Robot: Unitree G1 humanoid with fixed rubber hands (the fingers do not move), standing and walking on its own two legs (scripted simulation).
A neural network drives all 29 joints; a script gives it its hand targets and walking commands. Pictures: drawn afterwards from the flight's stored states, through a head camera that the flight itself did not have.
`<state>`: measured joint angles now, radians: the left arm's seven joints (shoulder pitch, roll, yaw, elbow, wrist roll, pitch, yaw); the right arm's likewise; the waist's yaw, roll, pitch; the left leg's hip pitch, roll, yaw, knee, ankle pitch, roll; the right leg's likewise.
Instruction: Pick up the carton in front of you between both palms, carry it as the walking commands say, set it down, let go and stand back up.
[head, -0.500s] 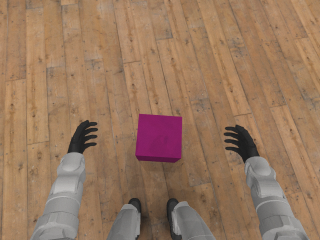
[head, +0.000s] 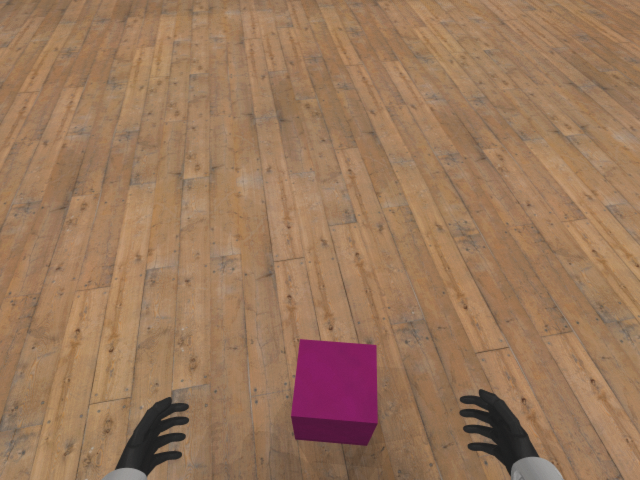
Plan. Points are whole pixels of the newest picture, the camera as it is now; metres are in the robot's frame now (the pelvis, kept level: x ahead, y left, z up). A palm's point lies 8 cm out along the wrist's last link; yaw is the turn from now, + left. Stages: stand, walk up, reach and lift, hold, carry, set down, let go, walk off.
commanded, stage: let go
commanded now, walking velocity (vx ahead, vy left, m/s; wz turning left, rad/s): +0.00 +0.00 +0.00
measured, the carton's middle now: (334, 393) +0.42 -0.04 -0.65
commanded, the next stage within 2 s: stand in 0.34 s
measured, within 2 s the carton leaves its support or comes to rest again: neither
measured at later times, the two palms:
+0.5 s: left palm out of the picture +0.14 +0.26 -0.08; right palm (551, 458) +0.16 -0.28 -0.07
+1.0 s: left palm out of the picture +0.11 +0.26 -0.09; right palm out of the picture +0.11 -0.30 -0.10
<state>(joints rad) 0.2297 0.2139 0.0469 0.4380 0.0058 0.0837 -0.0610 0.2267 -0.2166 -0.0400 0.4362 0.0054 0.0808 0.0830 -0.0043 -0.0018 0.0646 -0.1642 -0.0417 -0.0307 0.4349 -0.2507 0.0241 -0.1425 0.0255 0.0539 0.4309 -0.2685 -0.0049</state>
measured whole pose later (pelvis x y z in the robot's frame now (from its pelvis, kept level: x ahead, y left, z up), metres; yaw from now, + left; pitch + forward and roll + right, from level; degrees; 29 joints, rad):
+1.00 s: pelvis +0.00 -0.02 +0.00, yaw +1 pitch -2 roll +0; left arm 0.21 0.28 0.06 0.78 0.02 -0.02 0.03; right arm 0.21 -0.30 -0.05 0.78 -0.02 -0.02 -0.03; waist 0.00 0.02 0.02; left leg -0.18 -0.02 -0.05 0.50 -0.29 0.00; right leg -0.15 0.05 0.03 0.49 -0.30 -0.03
